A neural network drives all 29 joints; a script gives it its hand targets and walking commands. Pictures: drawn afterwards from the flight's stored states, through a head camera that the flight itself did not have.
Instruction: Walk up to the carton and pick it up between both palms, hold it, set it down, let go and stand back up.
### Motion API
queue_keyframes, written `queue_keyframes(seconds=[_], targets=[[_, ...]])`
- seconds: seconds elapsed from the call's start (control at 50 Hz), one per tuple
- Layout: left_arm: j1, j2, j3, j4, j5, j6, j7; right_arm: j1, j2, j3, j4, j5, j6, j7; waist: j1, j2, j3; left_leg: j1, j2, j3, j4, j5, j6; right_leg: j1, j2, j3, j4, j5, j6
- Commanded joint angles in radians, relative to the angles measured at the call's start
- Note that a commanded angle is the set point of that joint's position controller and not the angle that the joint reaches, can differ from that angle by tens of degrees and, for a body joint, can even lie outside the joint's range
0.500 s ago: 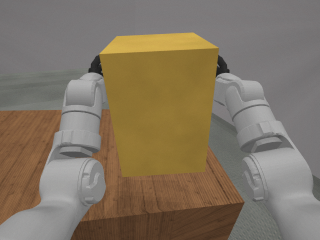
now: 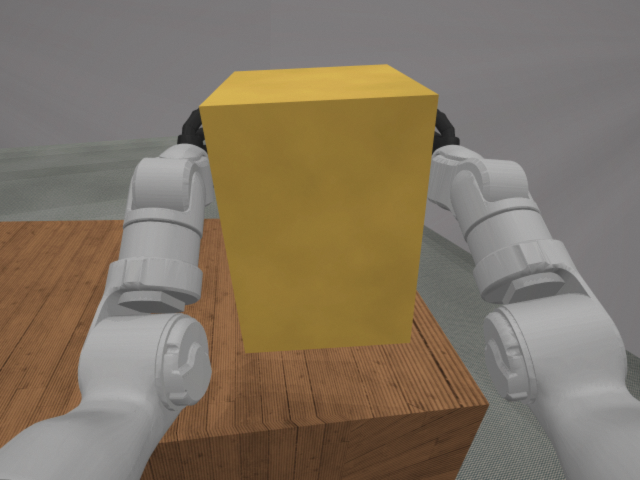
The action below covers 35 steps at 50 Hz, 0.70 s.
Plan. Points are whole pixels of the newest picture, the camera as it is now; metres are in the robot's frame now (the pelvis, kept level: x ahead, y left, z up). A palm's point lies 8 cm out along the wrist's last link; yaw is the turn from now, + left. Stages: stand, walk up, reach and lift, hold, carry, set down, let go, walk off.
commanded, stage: hold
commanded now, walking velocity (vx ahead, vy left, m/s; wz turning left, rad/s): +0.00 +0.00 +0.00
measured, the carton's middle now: (319, 202) +0.37 +0.00 +0.27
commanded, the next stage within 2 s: set down in 1.00 s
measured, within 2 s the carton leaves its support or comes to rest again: neither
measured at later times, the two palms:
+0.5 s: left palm (193, 165) +0.37 +0.14 +0.31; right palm (441, 167) +0.36 -0.14 +0.33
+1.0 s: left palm (193, 165) +0.37 +0.14 +0.31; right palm (440, 167) +0.37 -0.14 +0.33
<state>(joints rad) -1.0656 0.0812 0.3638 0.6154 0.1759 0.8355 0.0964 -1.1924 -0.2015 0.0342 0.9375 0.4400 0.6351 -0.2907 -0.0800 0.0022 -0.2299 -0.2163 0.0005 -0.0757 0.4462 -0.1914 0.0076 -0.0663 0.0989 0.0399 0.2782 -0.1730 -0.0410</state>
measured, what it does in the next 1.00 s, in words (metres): stands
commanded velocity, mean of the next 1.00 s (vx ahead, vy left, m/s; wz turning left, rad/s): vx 0.00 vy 0.00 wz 0.00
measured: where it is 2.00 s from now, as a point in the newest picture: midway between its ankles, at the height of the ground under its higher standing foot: outside the picture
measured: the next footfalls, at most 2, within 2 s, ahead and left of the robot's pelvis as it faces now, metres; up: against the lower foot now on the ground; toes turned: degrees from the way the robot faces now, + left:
none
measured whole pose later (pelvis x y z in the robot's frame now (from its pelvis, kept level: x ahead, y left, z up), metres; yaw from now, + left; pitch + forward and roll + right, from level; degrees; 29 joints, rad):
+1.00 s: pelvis +0.00 +0.00 +0.00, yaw +0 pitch -2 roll -2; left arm -1.06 0.08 0.36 0.61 0.17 0.83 0.10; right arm -1.19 -0.20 0.04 0.93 0.44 0.64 -0.29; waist -0.08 0.00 -0.23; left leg -0.22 0.00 -0.08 0.45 -0.19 0.01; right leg -0.07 0.10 0.04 0.28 -0.17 -0.04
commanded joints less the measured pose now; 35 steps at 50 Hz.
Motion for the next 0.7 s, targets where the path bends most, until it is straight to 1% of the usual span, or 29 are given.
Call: queue_keyframes(seconds=[0.0, 0.1, 0.22, 0.42, 0.68], targets=[[-0.835, -0.638, -0.309, -0.139, -0.172, -0.071, -0.140, -0.847, 0.683, 0.119, -0.330, 0.175, -0.017, 0.133, -0.007, 0.067, -0.284, 0.224, -0.008, -0.003, -0.041, 0.217, -0.049, -0.063, -0.020, 0.016, -0.051, 0.206, 0.081], [-0.829, -0.641, -0.310, -0.133, -0.173, -0.070, -0.141, -0.853, 0.682, 0.120, -0.343, 0.175, -0.018, 0.131, -0.007, 0.059, -0.283, 0.220, -0.007, -0.005, -0.041, 0.214, -0.047, -0.062, -0.018, 0.016, -0.052, 0.204, 0.081], [-0.828, -0.645, -0.316, -0.140, -0.175, -0.070, -0.140, -0.853, 0.684, 0.122, -0.351, 0.176, -0.019, 0.130, -0.007, 0.065, -0.289, 0.224, -0.007, -0.004, -0.038, 0.221, -0.049, -0.062, -0.019, 0.015, -0.050, 0.211, 0.081], [-0.823, -0.641, -0.310, -0.131, -0.170, -0.066, -0.143, -0.850, 0.680, 0.121, -0.340, 0.177, -0.016, 0.129, -0.009, 0.066, -0.275, 0.218, -0.007, -0.003, -0.040, 0.217, -0.050, -0.060, -0.020, 0.017, -0.051, 0.210, 0.081], [-0.828, -0.639, -0.306, -0.133, -0.171, -0.070, -0.141, -0.854, 0.687, 0.124, -0.345, 0.176, -0.016, 0.129, -0.004, 0.058, -0.278, 0.220, -0.007, -0.003, -0.041, 0.212, -0.047, -0.061, -0.021, 0.016, -0.051, 0.208, 0.083]])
